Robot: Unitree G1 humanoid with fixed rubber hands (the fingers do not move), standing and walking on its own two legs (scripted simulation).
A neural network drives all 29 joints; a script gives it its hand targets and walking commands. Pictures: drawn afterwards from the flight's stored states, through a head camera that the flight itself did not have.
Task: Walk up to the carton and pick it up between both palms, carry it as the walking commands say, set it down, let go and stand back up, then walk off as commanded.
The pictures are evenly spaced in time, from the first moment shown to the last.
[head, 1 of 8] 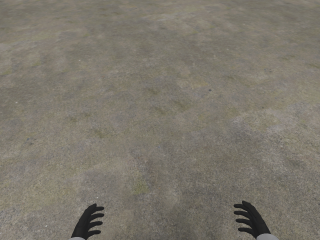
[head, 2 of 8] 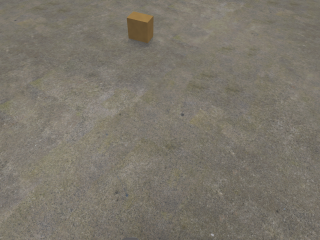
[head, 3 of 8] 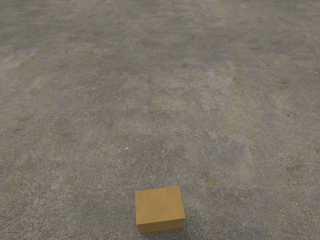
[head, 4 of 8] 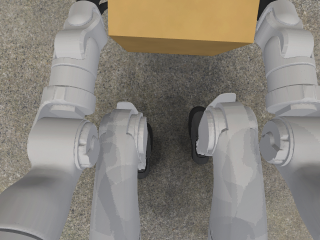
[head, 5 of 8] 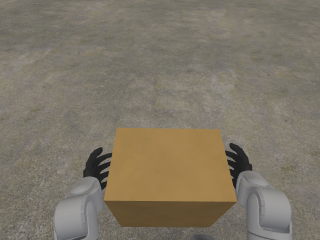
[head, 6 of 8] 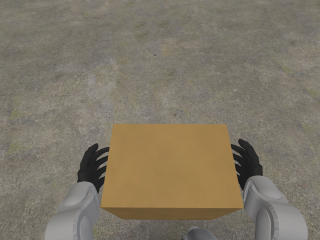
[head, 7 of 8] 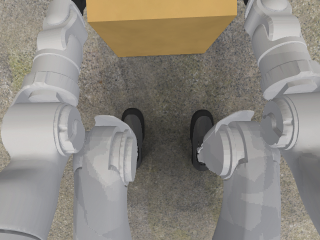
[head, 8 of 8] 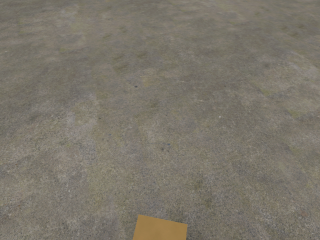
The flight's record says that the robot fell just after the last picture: no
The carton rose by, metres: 0.71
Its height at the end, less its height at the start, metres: +0.00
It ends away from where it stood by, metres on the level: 2.17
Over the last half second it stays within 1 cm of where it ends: yes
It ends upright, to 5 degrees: yes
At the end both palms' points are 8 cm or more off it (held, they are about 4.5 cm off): yes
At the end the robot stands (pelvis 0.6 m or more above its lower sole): yes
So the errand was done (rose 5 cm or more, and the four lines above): yes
